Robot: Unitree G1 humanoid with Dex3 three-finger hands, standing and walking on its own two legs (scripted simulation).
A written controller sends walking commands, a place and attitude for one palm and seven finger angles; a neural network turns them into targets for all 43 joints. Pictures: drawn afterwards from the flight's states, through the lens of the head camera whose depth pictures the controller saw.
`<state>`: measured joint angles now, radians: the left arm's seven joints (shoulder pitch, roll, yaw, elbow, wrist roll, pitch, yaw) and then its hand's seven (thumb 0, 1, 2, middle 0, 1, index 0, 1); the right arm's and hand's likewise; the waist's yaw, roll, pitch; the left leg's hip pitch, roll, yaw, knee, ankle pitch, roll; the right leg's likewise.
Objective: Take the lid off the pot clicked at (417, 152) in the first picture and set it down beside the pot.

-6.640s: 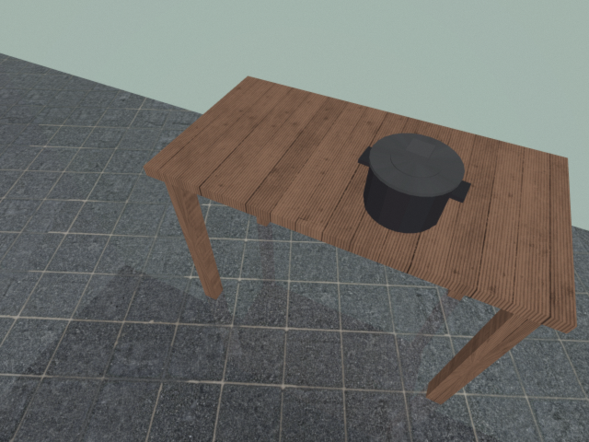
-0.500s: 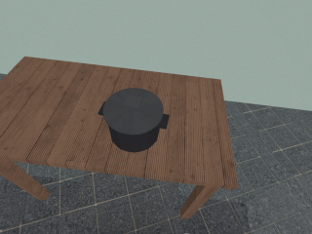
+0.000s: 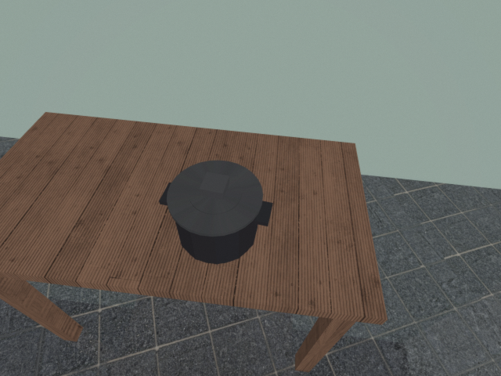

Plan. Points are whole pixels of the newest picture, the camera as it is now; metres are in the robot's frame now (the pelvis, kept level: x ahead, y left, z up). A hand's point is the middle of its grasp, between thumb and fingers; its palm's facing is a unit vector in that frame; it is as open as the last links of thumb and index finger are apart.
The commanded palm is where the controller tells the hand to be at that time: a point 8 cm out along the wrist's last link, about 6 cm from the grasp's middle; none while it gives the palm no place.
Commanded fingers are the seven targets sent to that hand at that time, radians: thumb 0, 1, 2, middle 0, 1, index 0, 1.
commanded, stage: come to a stop and stand still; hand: left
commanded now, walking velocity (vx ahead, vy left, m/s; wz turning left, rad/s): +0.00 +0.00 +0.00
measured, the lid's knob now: (214, 185) +0.43 +0.10 +0.04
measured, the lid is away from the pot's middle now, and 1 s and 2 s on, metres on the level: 0.00 0.00 0.00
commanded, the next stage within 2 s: look again from close up in 0.20 s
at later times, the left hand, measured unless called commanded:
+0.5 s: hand out of the picture -0.01 +0.18 -0.18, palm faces +0.04 -0.98 -0.22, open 7.4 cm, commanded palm none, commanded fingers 0.00 0.90 0.90 -0.20 -0.30 -0.20 -0.30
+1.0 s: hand out of the picture +0.04 +0.14 -0.17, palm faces +0.03 -0.97 -0.26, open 7.3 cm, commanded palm none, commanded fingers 0.00 0.90 0.90 -0.20 -0.30 -0.20 -0.30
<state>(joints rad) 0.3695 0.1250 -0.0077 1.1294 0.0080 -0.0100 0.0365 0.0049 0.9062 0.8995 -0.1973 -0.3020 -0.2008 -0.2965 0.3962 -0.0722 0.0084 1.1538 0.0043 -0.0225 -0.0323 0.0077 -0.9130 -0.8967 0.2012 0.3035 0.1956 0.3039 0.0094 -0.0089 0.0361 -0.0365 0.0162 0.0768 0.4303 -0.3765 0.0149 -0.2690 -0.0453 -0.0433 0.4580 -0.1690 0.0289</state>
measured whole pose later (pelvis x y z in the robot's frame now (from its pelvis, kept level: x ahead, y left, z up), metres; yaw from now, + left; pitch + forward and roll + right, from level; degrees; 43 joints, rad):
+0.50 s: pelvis +0.01 +0.01 -0.01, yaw +0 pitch -1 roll +0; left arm 0.31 0.13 -0.01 1.13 0.01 0.00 0.03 0.01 0.91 0.90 -0.20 -0.30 -0.20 -0.30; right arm 0.36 -0.13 0.00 1.05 -0.01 -0.03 -0.04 0.01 -0.91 -0.90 0.20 0.30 0.20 0.30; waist 0.01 0.05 0.01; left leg -0.07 0.00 0.08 0.51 -0.43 0.03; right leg -0.32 -0.07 -0.03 0.57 -0.24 0.03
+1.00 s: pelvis +0.00 -0.04 +0.00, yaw +0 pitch +0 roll +1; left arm 0.23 0.14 0.00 1.07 0.01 -0.02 0.03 0.01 0.93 0.90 -0.20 -0.30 -0.20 -0.30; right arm 0.32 -0.17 -0.01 1.07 -0.02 -0.01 -0.04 0.01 -0.91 -0.90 0.20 0.30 0.19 0.30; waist -0.01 0.06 0.05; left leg -0.05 0.05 0.06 0.44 -0.38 -0.04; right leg -0.33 -0.02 -0.06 0.56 -0.23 -0.03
